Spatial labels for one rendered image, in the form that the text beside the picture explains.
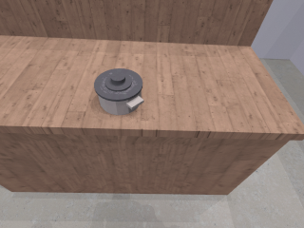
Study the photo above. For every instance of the pot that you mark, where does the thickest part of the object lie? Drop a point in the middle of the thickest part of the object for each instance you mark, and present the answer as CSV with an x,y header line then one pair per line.
x,y
121,107

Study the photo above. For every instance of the table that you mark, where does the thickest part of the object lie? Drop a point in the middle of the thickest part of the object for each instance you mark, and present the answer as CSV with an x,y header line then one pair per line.
x,y
211,112

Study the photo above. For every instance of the lid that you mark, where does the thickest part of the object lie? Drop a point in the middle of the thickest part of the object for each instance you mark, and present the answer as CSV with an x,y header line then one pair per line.
x,y
127,90

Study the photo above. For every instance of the knob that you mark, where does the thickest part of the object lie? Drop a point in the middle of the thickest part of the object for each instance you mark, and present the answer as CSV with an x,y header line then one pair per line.
x,y
117,78

